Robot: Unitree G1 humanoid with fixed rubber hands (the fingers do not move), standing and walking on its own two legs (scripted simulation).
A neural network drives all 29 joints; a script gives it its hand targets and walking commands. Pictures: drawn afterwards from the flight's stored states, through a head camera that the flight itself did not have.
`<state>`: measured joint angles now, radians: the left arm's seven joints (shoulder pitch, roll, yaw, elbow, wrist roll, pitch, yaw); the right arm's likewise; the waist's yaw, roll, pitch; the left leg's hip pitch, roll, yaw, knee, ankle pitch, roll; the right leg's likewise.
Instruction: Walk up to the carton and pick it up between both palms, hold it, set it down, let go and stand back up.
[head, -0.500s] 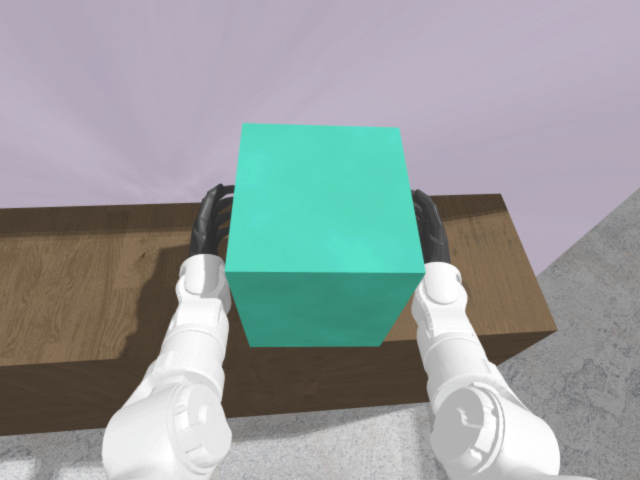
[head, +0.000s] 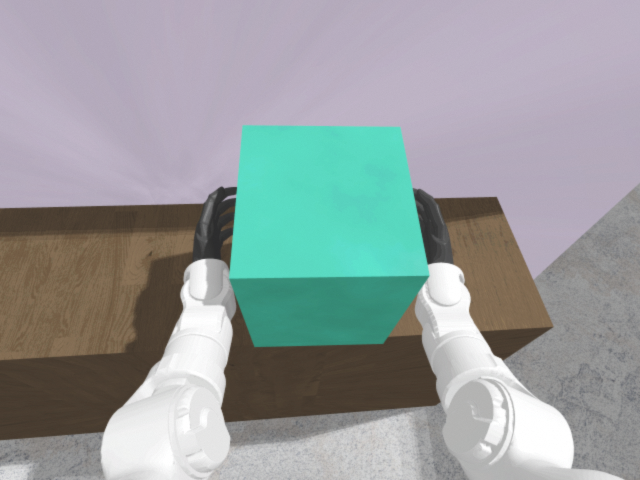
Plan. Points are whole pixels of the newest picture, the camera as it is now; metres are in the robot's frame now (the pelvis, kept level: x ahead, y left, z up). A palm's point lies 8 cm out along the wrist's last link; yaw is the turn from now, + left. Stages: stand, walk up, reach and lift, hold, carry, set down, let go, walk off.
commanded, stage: reach and lift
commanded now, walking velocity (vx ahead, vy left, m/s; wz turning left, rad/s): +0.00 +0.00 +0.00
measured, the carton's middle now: (320, 246) +0.44 +0.03 +0.00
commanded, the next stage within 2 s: none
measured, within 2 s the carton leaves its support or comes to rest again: neither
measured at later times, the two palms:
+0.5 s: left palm (212, 234) +0.40 +0.16 +0.07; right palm (456, 242) +0.40 -0.13 +0.09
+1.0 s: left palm (197, 217) +0.38 +0.16 +0.13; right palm (473, 238) +0.37 -0.13 +0.13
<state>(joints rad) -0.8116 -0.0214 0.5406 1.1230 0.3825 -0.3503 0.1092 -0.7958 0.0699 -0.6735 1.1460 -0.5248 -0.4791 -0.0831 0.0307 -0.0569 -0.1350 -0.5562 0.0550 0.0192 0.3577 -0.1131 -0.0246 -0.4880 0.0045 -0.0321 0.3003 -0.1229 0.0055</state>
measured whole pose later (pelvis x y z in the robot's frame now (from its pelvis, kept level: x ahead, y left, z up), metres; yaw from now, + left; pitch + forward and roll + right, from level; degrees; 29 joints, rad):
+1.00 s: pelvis -0.01 +0.00 +0.01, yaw +1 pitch -1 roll -1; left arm -0.70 0.02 0.26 0.74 0.20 0.15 0.11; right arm -0.68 0.02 -0.20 0.89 -0.01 -0.08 -0.15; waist -0.03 -0.06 -0.04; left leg -0.17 0.04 0.01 0.31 -0.13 -0.02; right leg -0.09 -0.01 -0.04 0.24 -0.14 0.01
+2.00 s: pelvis -0.01 +0.00 +0.01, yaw +2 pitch -10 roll +0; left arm -0.60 -0.05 0.29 0.20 0.38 0.58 0.00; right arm -0.63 0.01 -0.05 0.58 0.10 0.19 -0.17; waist -0.10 -0.09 0.10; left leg 0.01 0.03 0.00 0.30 -0.14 -0.02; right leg 0.08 -0.02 -0.06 0.26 -0.17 0.02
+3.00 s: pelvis -0.02 +0.00 +0.01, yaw +2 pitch -11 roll -1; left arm -0.65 -0.04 0.31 0.15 0.40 0.72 -0.04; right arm -0.69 0.00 -0.04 0.55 0.15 0.30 -0.19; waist -0.09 -0.08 0.06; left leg 0.02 0.03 0.00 0.31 -0.14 -0.02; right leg 0.09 -0.02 -0.06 0.26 -0.16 0.02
